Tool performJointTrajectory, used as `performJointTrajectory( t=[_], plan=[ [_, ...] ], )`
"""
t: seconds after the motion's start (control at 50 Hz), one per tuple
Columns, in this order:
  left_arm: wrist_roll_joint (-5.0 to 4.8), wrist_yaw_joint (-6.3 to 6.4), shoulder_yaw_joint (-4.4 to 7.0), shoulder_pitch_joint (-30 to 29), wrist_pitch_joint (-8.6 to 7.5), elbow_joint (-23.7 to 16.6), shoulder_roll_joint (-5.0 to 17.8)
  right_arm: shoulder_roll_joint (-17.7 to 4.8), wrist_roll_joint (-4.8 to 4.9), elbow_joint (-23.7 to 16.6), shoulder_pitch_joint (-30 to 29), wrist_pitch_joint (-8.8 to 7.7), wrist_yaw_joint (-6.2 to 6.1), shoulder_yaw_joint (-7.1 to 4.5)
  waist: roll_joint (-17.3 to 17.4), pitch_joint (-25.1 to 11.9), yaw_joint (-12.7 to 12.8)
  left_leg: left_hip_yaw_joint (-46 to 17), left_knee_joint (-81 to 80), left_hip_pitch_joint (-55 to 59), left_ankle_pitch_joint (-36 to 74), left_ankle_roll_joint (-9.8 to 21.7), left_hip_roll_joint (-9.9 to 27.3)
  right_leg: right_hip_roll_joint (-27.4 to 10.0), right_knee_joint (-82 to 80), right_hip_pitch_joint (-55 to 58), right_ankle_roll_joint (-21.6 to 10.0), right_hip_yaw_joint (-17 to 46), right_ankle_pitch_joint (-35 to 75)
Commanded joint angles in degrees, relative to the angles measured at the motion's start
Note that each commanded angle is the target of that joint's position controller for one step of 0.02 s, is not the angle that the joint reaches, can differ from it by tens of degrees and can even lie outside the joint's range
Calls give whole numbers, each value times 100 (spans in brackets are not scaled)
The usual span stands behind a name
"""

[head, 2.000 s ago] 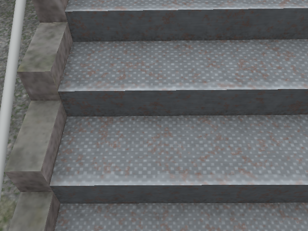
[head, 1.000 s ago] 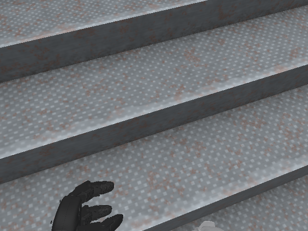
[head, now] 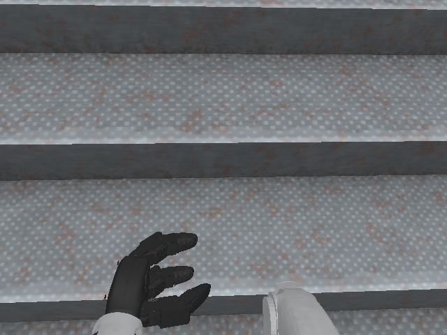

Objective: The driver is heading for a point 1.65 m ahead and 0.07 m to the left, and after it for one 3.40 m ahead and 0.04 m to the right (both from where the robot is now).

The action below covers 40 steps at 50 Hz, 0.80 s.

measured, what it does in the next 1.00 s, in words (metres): climbs: right foot 0.15 m higher, then left foot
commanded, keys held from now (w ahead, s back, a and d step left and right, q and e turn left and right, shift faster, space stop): q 0.20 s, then no key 0.56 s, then w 0.24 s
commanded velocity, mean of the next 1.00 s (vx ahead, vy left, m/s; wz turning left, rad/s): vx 0.09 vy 0.00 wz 0.25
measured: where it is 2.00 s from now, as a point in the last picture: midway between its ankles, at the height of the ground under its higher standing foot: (207, 242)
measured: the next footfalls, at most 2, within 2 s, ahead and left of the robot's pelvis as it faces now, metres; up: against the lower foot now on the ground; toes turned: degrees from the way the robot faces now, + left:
right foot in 0.04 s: +0.26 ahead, -0.11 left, +0.15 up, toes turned -1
left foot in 0.52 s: +0.24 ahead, +0.11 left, +0.15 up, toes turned +17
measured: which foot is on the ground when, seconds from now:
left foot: down 0.00-0.06, up 0.08-0.50, down 0.52-1.00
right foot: up 0.00-0.02, down 0.04-0.52, up 0.54-0.80, down 0.82-1.00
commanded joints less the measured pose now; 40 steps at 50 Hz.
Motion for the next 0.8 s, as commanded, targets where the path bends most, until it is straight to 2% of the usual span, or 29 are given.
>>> performJointTrajectory(
  t=[0.02, 0.04, 0.06, 0.08, 0.1, 0.12, 0.14, 0.16, 0.18, 0.2, 0.24, 0.26, 0.28, 0.32, 0.34, 0.38, 0.4, 0.44, 0.5, 0.52, 0.54, 0.56, 0.58, 0.6, 0.66, 0.7, 0.74, 0.78, 0.8],
  plan=[
    [-228, 155, 319, 1695, 32, 10, 769, -1304, 73, -900, -862, -114, -8, -358, 1269, -2128, 1359, -518, 938, -658, 9326, -65, 1138, 469, -2032, 4834, -240, 124, 944],
    [-247, 224, 565, 2462, 50, 213, 1282, -1532, 290, -1044, -1253, -262, 88, -448, 1164, -2376, 1928, -503, 2027, -687, 8914, -267, 935, 468, -3349, 5884, -237, 364, 1516],
    [-27, 261, 821, 2884, -48, 339, 1919, -1146, 325, -1213, -1365, -466, 251, -443, -269, -2711, 2057, -238, 4320, -1648, 3950, -658, 292, -777, -4475, 7269, -758, 1771, 3458],
    [-32, 266, 841, 2517, 6, 420, 2078, -897, 255, -1517, -867, -454, 322, -408, -2043, -3552, 1332, -85, 7391, -2587, -882, -999, -707, -2505, -5302, 7531, -1841, 4411, 7354],
    [-131, 220, 807, 1814, 7, 184, 1641, -952, 33, -1468, -456, -338, 304, -422, -1234, -3675, 940, -363, 8135, -2876, -553, -959, -325, -2497, -5597, 7027, -1889, 4665, 5480],
    [-161, 246, 711, 1352, -43, 233, 1113, -812, -111, -1479, -709, -137, 297, -415, -514, -2720, 633, 48, 8148, -3252, -146, -909, -8, -2109, -5492, 6163, -1751, 4034, 2955],
    [-126, 288, 643, 1140, -35, 479, 631, -546, -260, -1481, -789, 44, 274, -354, 153, -1638, 333, 306, 7942, -3633, 242, -812, 321, -1745, -5309, 5369, -1296, 3264, 1199],
    [-85, 364, 603, 1175, -74, 769, 378, -346, -300, -1538, -1014, 193, 259, -266, 314, -788, 235, 210, 7810, -3873, 391, -708, 433, -1395, -5234, 4503, -1028, 2602, 445],
    [-21, 383, 645, 1196, -111, 949, 431, -182, -250, -1612, -1079, 348, 229, -202, 343, -353, 167, 256, 7954, -3936, 478, -634, 366, -1317, -5331, 3893, -881, 2061, 182],
    [27, 342, 670, 1224, -175, 1077, 483, -47, -223, -1737, -1122, 427, 135, -140, -28, -215, 126, 311, 8526, -4199, 459, -569, 275, -1421, -5476, 3673, -816, 1858, 184],
    [68, 237, 713, 1548, -313, 1461, 697, 57, -152, -1994, -1420, 463, 27, -33, -229, -144, 104, 126, 8810, -4619, 333, -403, 215, -1488, -5714, 3565, -723, 1438, 707],
    [119, 204, 755, 1584, -284, 1515, 815, 132, -206, -2229, -1457, 487, -16, 9, -360, -203, -88, -73, 8544, -4861, 490, -404, 403, -1453, -5775, 3708, -576, 1293, 490],
    [117, 206, 762, 1573, -271, 1524, 875, 43, -220, -2282, -1591, 505, -44, 14, -283, -249, -48, -71, 8511, -4957, 679, -457, 346, -1447, -5796, 3751, -560, 1136, 516],
    [65, 172, 863, 1365, -249, 1346, 1358, -348, -252, -2364, -1626, 592, -38, -89, -193, -487, -113, 324, 7862, -4822, 913, -661, 363, -1440, -6021, 3974, -687, 837, 658],
    [59, 245, 846, 1311, -217, 1255, 1414, -331, -142, -2435, -1701, 604, 20, -76, -423, -627, -111, 268, 6989, -4516, 962, -784, 600, -1448, -6141, 4124, -653, 726, 814],
    [37, 330, 872, 1291, -140, 1153, 1531, -327, -71, -2419, -1743, 627, 112, -27, -621, -720, 38, 733, 5178, -3816, 520, -923, 919, -1314, -6419, 4379, -537, 380, 428],
    [25, 322, 892, 1544, -83, 1170, 1512, -351, 4, -2264, -1836, 635, 187, -9, -532, -829, 392, 1345, 4209, -3124, -212, -859, 822, -1117, -6629, 4478, -518, 82, 281],
    [74, 240, 1005, 2011, -25, 1156, 1840, -233, 95, -2224, -1881, 700, 227, -10, -991, -949, 724, 1581, 3519, -2137, -1016, -637, 833, -1435, -6883, 4778, -491, 534, -321],
    [68, 80, 952, 2020, 123, 1157, 1619, -110, 62, -1942, -1501, 547, 189, -28, -661, -552, 658, 1706, 1434, -1207, -274, -429, 574, -1159, -6129, 4846, -154, 247, -83],
    [122, 50, 925, 2370, 198, 1356, 1345, -108, -11, -1895, -1363, 365, 231, 5, -99, -448, 687, 1129, 627, -859, 169, -444, 718, -796, -5241, 4739, 66, -121, 161],
    [25, 6, 831, 2433, 241, 1184, 920, -356, -39, -2128, -1520, 156, 249, 10, 1016, -350, 710, -737, -20, -573, 892, -329, 2051, -373, -4173, 3764, 489, -448, -620],
    [-147, 83, 804, 2542, 283, 1172, 863, -437, -63, -2360, -1550, 138, 148, -19, 1761, -741, 525, -1488, -467, -1528, 1343, 389, 2790, -349, -3865, 4455, 644, 237, -874],
    [-192, 95, 842, 2589, 312, 1223, 1018, -177, -80, -2313, -1692, 123, 121, 55, 1513, -494, 663, -1335, -591, -1840, 814, 683, 2613, -377, -3523, 4815, 742, 412, -686],
    [-171, 98, 869, 2533, 315, 1303, 1074, -26, -95, -2206, -1710, 122, 115, 120, 1344, -245, 726, -995, -596, -1893, 364, 668, 2370, -313, -3426, 4712, 795, 465, -629],
    [-59, 72, 922, 2459, 282, 1523, 1123, -59, -182, -2063, -1399, 73, 62, 138, 651, -363, 716, -250, -199, -1053, 1415, 474, 1873, -163, -3302, 4489, 804, 451, -469],
    [-159, 32, 859, 2645, 288, 1689, 912, 17, -164, -1984, -1313, 7, 58, 166, 490, -658, 726, 72, 79, -816, 2428, 403, 1812, -169, -3574, 4823, 822, 440, -449],
    [-223, 29, 788, 2605, 288, 1699, 768, 26, -159, -1947, -1399, -16, 66, 175, 691, -610, 750, 336, 226, -874, 2460, 293, 1629, -95, -4510, 5220, 803, 349, -290],
    [-141, 50, 724, 2834, 269, 1836, 720, -37, -35, -1839, -1289, 19, 72, 125, 680, -608, 840, 386, 255, -1043, 1059, 88, 1403, -10, -5959, 5866, 696, 225, 779],
    [-49, 71, 742, 2835, 250, 1831, 896, -95, -6, -1789, -1178, 47, 109, 64, 557, -417, 760, 279, 178, -1304, -48, -33, 1327, -81, -6102, 5969, 610, 385, 971]
  ],
)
